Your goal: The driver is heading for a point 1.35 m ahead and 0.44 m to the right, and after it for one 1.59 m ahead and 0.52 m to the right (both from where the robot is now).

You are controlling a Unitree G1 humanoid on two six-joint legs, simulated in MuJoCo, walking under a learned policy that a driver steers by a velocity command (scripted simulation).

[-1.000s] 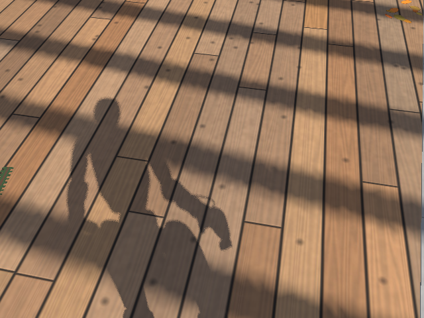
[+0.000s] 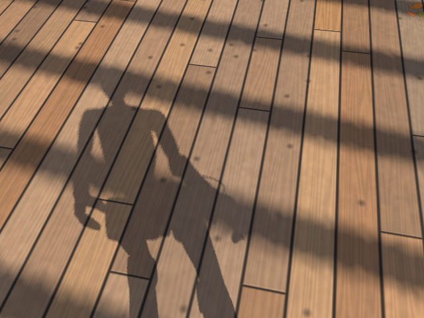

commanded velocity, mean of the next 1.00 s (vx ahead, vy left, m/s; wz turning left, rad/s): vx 0.35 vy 0.00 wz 0.00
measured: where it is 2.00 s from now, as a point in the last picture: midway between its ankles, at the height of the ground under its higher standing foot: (266, 174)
